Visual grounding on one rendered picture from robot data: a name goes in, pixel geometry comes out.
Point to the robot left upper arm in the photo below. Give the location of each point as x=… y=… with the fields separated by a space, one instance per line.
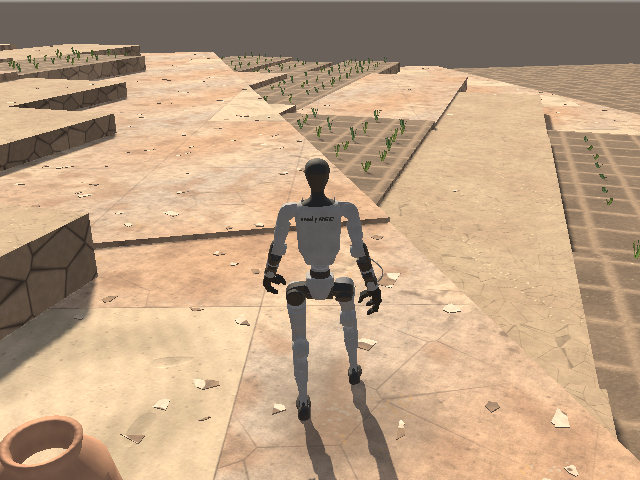
x=286 y=213

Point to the robot right foot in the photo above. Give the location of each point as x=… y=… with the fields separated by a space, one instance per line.
x=354 y=377

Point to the robot left foot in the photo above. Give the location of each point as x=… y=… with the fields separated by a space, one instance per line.
x=304 y=411

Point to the robot right hand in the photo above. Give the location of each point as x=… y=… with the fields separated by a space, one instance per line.
x=375 y=301

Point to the right robot forearm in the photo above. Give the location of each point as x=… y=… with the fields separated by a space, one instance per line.
x=366 y=269

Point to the robot right upper arm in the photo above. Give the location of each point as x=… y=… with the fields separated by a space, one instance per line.
x=350 y=211

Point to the left robot forearm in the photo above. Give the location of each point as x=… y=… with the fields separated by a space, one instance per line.
x=272 y=263

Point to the robot left hand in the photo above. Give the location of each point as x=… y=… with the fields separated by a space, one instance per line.
x=277 y=280

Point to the robot foot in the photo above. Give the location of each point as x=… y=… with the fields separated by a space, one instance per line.
x=354 y=377
x=304 y=411

